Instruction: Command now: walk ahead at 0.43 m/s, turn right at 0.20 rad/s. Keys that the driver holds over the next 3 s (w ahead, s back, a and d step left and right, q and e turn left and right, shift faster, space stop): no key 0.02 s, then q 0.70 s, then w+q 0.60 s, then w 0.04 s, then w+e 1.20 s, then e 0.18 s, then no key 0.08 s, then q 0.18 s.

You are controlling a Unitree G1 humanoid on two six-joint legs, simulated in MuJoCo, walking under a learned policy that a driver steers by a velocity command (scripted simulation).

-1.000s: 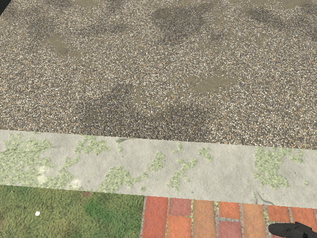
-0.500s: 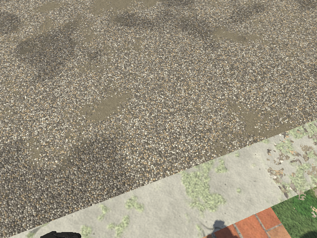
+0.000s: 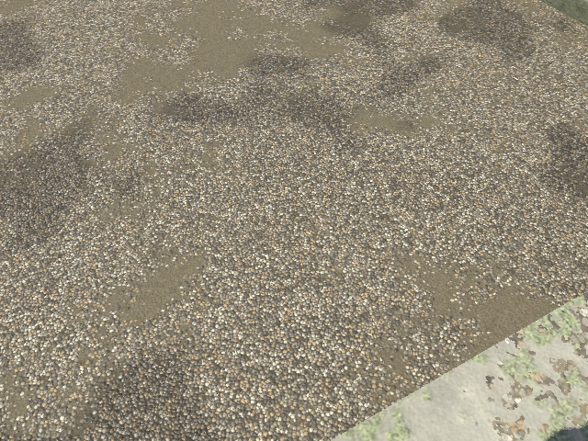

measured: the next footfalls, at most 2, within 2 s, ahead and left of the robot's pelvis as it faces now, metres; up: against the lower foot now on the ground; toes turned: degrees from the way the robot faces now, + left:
left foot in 0.12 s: +0.22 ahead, +0.10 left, +0.00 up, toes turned +1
right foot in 0.70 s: +0.24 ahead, -0.09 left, +0.00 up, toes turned +23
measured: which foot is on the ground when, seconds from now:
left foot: up 0.00-0.10, down 0.12-0.70, up 0.72-1.00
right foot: down 0.00-0.10, up 0.12-0.68, down 0.70-1.00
